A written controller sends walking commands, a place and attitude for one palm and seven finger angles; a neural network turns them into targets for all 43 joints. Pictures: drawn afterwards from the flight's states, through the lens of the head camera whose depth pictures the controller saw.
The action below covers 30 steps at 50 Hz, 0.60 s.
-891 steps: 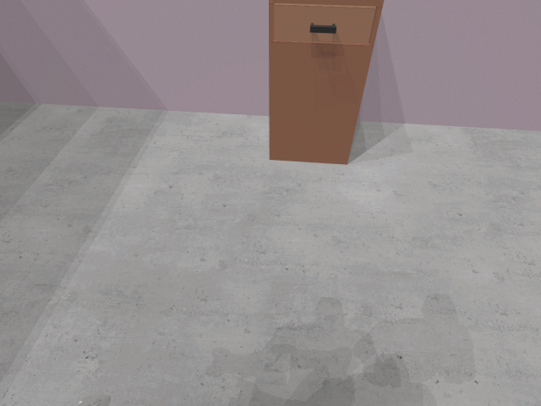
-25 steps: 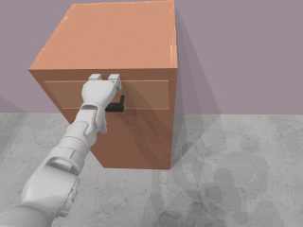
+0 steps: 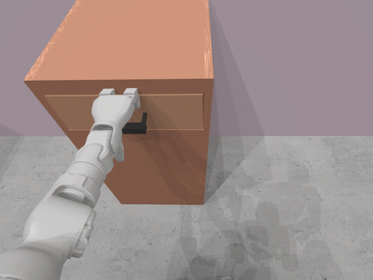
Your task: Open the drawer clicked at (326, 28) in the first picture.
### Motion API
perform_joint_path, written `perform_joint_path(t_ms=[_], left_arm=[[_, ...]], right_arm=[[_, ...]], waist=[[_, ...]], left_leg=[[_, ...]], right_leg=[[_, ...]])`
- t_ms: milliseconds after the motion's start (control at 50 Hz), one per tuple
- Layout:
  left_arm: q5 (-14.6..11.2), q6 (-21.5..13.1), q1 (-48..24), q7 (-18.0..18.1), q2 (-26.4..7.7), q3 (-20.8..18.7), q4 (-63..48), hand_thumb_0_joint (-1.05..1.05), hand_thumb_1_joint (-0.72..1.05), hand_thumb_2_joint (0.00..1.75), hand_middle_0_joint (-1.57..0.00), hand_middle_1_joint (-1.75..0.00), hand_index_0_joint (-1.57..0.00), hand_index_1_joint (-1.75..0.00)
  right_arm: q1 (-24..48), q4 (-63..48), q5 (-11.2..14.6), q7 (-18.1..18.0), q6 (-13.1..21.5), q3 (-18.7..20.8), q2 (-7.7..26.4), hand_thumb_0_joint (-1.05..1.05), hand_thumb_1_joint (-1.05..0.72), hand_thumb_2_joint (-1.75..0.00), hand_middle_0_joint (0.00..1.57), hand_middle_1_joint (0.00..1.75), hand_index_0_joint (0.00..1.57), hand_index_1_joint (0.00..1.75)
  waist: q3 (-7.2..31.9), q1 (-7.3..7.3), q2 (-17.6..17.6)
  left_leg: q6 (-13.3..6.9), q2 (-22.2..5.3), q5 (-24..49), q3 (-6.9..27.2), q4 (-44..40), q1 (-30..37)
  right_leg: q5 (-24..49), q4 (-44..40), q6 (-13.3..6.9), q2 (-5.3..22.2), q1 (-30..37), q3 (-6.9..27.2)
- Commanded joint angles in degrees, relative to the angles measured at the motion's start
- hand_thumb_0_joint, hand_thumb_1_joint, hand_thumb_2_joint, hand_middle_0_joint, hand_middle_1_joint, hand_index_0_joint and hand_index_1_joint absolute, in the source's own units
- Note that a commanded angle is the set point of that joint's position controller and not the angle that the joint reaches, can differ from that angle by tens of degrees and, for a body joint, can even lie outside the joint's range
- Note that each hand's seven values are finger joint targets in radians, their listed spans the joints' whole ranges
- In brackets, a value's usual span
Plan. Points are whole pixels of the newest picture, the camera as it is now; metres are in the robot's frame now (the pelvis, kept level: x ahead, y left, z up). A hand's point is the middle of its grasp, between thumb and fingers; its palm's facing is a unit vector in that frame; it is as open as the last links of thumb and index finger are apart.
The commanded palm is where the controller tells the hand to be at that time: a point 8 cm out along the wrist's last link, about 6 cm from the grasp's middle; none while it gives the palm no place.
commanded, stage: lower the fingers behind the handle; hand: left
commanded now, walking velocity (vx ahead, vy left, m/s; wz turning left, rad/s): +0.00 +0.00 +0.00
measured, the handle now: (127, 122) +0.51 +0.16 +0.00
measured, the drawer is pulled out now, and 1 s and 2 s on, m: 0.00 0.00 0.00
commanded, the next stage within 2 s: close the thumb around the handle in 1.32 s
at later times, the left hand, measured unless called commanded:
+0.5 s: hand (123, 129) +0.47 +0.16 +0.02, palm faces -0.01 -0.02 -1.00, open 13.7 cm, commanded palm +0.44 +0.17 +0.06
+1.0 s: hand (126, 141) +0.47 +0.16 -0.03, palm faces -0.03 -0.01 -1.00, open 13.8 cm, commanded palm +0.44 +0.16 +0.03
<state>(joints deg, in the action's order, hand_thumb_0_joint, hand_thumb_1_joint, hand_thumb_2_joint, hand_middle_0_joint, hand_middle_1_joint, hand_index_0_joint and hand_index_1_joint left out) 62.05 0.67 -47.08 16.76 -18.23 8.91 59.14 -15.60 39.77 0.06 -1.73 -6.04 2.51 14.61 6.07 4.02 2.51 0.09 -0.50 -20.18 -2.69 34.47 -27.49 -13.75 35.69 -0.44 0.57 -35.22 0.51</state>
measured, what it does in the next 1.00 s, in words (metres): stands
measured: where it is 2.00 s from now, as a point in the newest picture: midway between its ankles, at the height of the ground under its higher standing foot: outside the picture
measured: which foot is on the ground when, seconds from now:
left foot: down 0.00-1.00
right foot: down 0.00-1.00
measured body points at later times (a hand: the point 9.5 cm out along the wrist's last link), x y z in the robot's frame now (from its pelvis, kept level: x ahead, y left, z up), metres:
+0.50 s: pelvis +0.00 +0.01 -0.01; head +0.08 -0.01 +0.43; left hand +0.46 +0.15 +0.07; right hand +0.03 -0.25 -0.15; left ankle -0.04 +0.12 -0.72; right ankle +0.03 -0.11 -0.72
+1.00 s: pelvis -0.01 +0.01 -0.03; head +0.09 -0.01 +0.41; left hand +0.46 +0.16 +0.03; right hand +0.02 -0.25 -0.17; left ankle -0.04 +0.12 -0.72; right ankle +0.03 -0.11 -0.72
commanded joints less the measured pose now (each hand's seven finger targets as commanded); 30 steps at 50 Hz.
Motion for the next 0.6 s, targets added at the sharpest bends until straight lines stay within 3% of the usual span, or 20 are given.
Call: perform_joint_path(t_ms=[0, 80, 100, 140, 180, 220, 260, 280, 340, 400, 440, 480, 520, 560, 580], left_arm=[[0.0, -2.6, -24.6, 2.3, -11.6, -3.1, -12.6, 0.0, -0.5, 0.3, -0.3, -1.2, -0.3, -1.2], [0.6, -6.3, -26.8, 5.2, -13.0, -5.1, -15.6, 0.0, -0.5, 0.3, -0.3, -1.2, -0.3, -1.2], [0.8, -6.4, -26.7, 6.1, -11.8, -4.3, -15.3, 0.0, -0.5, 0.3, -0.3, -1.2, -0.3, -1.2], [1.4, -5.7, -27.9, 8.4, -10.8, -3.9, -14.3, 0.0, -0.5, 0.3, -0.3, -1.2, -0.3, -1.2], [1.6, -4.2, -26.9, 9.8, -11.7, -5.2, -12.4, 0.0, -0.5, 0.3, -0.3, -1.2, -0.3, -1.2], [1.6, -2.1, -26.4, 10.5, -9.2, -3.6, -10.0, 0.0, -0.5, 0.3, -0.3, -1.2, -0.3, -1.2], [1.2, -0.5, -26.0, 10.1, -10.8, -4.9, -8.9, 0.0, -0.5, 0.3, -0.3, -1.2, -0.3, -1.2], [1.0, 0.1, -25.7, 9.7, -9.8, -3.9, -8.8, 0.0, -0.5, 0.3, -0.3, -1.2, -0.3, -1.2], [0.6, 1.5, -23.4, 8.4, -9.2, -3.2, -5.7, 0.0, -0.5, 0.3, -0.3, -1.2, -0.3, -1.2], [0.5, 1.7, -22.2, 7.4, -10.9, -4.1, -4.0, 0.0, -0.5, 0.3, -0.3, -1.2, -0.3, -1.2], [0.6, 1.4, -20.8, 6.7, -9.7, -3.1, -3.4, 0.0, -0.5, 0.3, -0.3, -1.2, -0.3, -1.2], [0.8, 0.8, -19.2, 6.1, -10.8, -4.0, -3.0, 0.0, -0.5, 0.3, -0.3, -1.2, -0.3, -1.2], [1.0, -0.1, -19.9, 5.9, -9.9, -3.2, -4.0, 0.0, -0.5, 0.3, -0.3, -1.2, -0.3, -1.2], [1.0, -2.3, -23.0, 6.2, -8.2, -2.1, -7.3, 0.0, -0.5, 0.3, -0.3, -1.2, -0.3, -1.2], [1.3, -3.6, -23.8, 6.7, -9.3, -3.1, -8.8, 0.0, -0.5, 0.3, -0.3, -1.2, -0.3, -1.2]], right_arm=[[-4.2, -5.1, -0.6, -1.2, 2.5, 3.0, 7.1, 0.0, -0.9, -0.9, 0.2, 0.3, 0.2, 0.3], [-6.3, -4.0, -1.4, -0.8, 3.4, 3.8, 6.9, 0.0, -0.9, -0.9, 0.2, 0.3, 0.2, 0.3], [-6.4, -3.8, -1.5, -0.6, 3.4, 3.8, 6.8, 0.0, -0.9, -0.9, 0.2, 0.3, 0.2, 0.3], [-6.6, -2.7, -1.9, 0.0, 3.5, 4.0, 6.9, 0.0, -0.9, -0.9, 0.2, 0.3, 0.2, 0.3], [-6.9, -2.2, -2.1, 0.6, 3.2, 4.1, 7.1, 0.0, -0.9, -0.9, 0.2, 0.3, 0.2, 0.3], [-7.0, -1.7, -2.1, 1.0, 2.7, 4.1, 7.1, 0.0, -0.9, -0.9, 0.2, 0.3, 0.2, 0.3], [-6.8, -1.6, -2.0, 1.3, 2.2, 4.0, 7.5, 0.0, -0.9, -0.9, 0.2, 0.3, 0.2, 0.3], [-7.0, -1.7, -2.0, 1.4, 2.0, 4.0, 7.5, 0.0, -0.9, -0.9, 0.2, 0.3, 0.2, 0.3], [-6.6, -1.7, -1.5, 1.1, 1.4, 3.8, 7.6, 0.0, -0.9, -0.9, 0.2, 0.3, 0.2, 0.3], [-6.3, -2.0, -1.3, 0.6, 1.3, 3.3, 8.1, 0.0, -0.9, -0.9, 0.2, 0.3, 0.2, 0.3], [-6.2, -2.4, -1.1, 0.4, 1.4, 3.2, 7.9, 0.0, -0.9, -0.9, 0.2, 0.3, 0.2, 0.3], [-6.4, -2.8, -1.2, 0.3, 1.5, 3.0, 8.0, 0.0, -0.9, -0.9, 0.2, 0.3, 0.2, 0.3], [-6.4, -3.3, -1.1, 0.1, 1.9, 3.0, 7.9, 0.0, -0.9, -0.9, 0.2, 0.3, 0.2, 0.3], [-6.6, -3.6, -1.3, 0.1, 2.6, 3.4, 7.5, 0.0, -0.9, -0.9, 0.2, 0.3, 0.2, 0.3], [-7.3, -3.5, -1.6, 0.1, 2.9, 3.7, 7.5, 0.0, -0.9, -0.9, 0.2, 0.3, 0.2, 0.3]], waist=[[21.2, 1.21, -4.2], [25.0, 1.5, -2.5], [24.8, 1.65, -1.9], [24.2, 2.43, -1.2], [25.9, 1.97, -1.1], [25.2, 2.42, -2.4], [26.3, 1.77, -2.4], [26.7, 1.98, -2.2], [22.8, 2.23, -5.5], [20.7, 1.89, -6.6], [19.4, 1.93, -7.1], [19.5, 1.35, -6.4], [18.9, 1.8, -6.4], [20.1, 2.67, -4.1], [22.1, 2.58, -3.5]], left_leg=[[-2.0, 2.8, 13.7, -0.8, -1.8, 0.7], [-1.9, 2.7, 17.0, 0.1, 0.5, 1.5], [-1.6, 2.7, 17.3, 0.4, 1.0, 1.3], [-1.5, 2.5, 18.1, 0.5, 1.8, 1.2], [-1.4, 2.6, 18.8, 0.7, 2.4, 0.4], [-1.3, 2.4, 19.2, 0.6, 2.5, -0.1], [-1.3, 2.6, 19.6, 0.6, 2.5, -0.6], [-1.4, 2.5, 20.1, 0.5, 2.4, -0.4], [-1.6, 2.4, 17.3, 0.2, 1.7, -2.4], [-1.9, 2.5, 13.8, 0.0, 1.1, -4.4], [-2.0, 2.5, 13.0, -0.2, 1.2, -5.1], [-1.9, 2.5, 13.2, -0.1, 1.5, -5.4], [-1.9, 2.4, 11.8, -0.1, 2.0, -5.9], [-1.9, 2.3, 12.1, 0.4, 3.1, -4.6], [-2.0, 2.2, 13.0, 0.5, 4.0, -4.2]], right_leg=[[13.2, -2.2, -1.2, -1.2, 17.3, -0.2], [15.4, 0.0, -1.4, -1.6, 15.7, -0.5], [15.1, 0.5, -1.5, -1.7, 14.4, -0.8], [15.0, 1.1, -1.6, -1.9, 12.0, -1.3], [15.2, 1.9, -1.7, -2.0, 12.2, -1.5], [15.7, 1.9, -1.6, -2.2, 11.7, -1.8], [16.5, 2.1, -1.7, -2.2, 13.2, -1.7], [17.2, 2.2, -1.6, -2.2, 13.5, -1.7], [15.5, 1.2, -1.4, -2.2, 13.3, -1.6], [12.7, 0.7, -1.3, -2.0, 13.0, -1.2], [12.3, 0.6, -1.3, -1.9, 12.5, -1.2], [12.0, 1.3, -1.4, -1.9, 12.1, -1.2], [10.5, 1.4, -1.4, -1.9, 10.4, -1.2], [9.8, 2.1, -1.6, -2.0, 8.2, -1.3], [10.5, 2.9, -1.6, -1.9, 8.1, -1.1]])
